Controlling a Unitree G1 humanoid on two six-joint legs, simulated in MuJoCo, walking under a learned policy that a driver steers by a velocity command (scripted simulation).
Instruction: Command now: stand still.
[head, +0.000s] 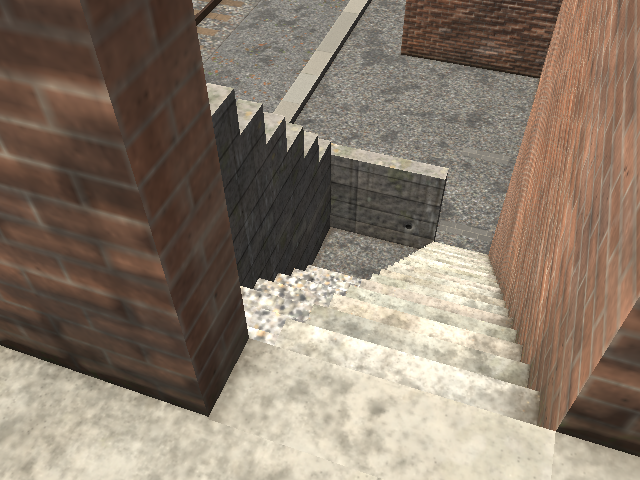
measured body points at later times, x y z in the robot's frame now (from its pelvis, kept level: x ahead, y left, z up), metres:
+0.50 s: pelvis +0.02 +0.00 +0.00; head +0.01 -0.01 +0.45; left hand +0.00 +0.22 -0.16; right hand -0.01 -0.23 -0.17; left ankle +0.02 +0.11 -0.74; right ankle -0.01 -0.09 -0.74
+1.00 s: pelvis +0.19 +0.04 +0.00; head +0.21 +0.06 +0.45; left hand +0.33 +0.26 -0.15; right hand +0.07 -0.16 -0.14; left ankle +0.07 +0.12 -0.75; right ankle +0.32 -0.08 -0.70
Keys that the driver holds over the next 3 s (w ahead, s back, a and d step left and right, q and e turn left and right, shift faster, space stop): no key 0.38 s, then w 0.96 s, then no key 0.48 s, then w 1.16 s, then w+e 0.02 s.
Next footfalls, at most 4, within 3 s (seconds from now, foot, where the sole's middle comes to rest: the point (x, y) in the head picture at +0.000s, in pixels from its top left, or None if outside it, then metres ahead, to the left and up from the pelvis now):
0.70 left None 0.11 0.12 -0.78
1.14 right None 0.43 -0.04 -0.78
1.46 left None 0.40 0.08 -0.78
1.74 right None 0.42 -0.20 -0.78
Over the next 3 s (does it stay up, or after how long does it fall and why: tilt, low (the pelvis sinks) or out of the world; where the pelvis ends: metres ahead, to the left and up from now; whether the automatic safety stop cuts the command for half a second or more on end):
stays up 0.77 -0.12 -0.05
